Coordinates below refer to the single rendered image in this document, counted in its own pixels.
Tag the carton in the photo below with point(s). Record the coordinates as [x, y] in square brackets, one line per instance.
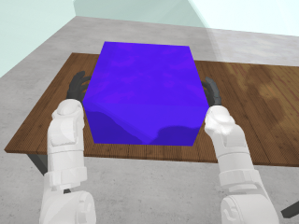
[145, 94]

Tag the table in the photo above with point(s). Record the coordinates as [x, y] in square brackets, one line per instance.
[263, 99]

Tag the robot left forearm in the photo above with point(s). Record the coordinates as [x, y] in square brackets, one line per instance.
[65, 147]

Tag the robot right forearm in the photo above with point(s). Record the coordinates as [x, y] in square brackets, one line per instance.
[232, 152]

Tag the robot right upper arm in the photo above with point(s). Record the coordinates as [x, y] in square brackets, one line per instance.
[247, 209]

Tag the left robot hand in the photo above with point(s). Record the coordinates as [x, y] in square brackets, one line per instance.
[76, 88]

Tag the right robot hand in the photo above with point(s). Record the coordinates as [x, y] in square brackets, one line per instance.
[212, 92]

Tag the robot left upper arm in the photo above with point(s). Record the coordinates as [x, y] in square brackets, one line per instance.
[69, 208]

